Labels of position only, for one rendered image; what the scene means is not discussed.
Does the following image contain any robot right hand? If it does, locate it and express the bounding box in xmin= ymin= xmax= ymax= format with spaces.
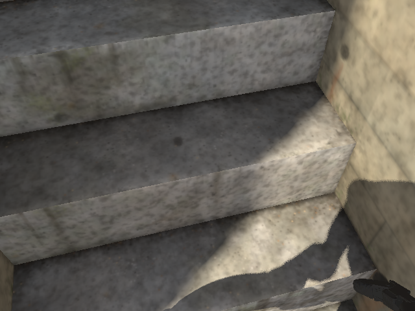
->
xmin=353 ymin=279 xmax=415 ymax=311

